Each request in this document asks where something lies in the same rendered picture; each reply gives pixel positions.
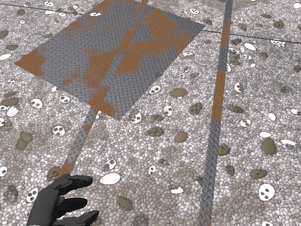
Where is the left robot hand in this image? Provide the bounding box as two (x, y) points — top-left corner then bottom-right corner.
(26, 173), (100, 226)

